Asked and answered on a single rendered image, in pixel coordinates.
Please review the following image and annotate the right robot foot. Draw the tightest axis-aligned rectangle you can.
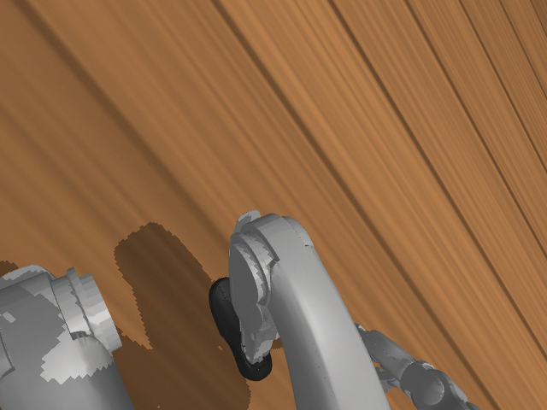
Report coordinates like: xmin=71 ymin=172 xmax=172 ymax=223
xmin=209 ymin=278 xmax=272 ymax=381

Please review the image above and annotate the right robot hand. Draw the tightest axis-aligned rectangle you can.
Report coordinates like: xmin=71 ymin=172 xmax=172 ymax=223
xmin=355 ymin=323 xmax=417 ymax=393

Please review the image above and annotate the right robot arm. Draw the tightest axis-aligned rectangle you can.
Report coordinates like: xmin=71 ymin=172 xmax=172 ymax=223
xmin=400 ymin=360 xmax=481 ymax=410

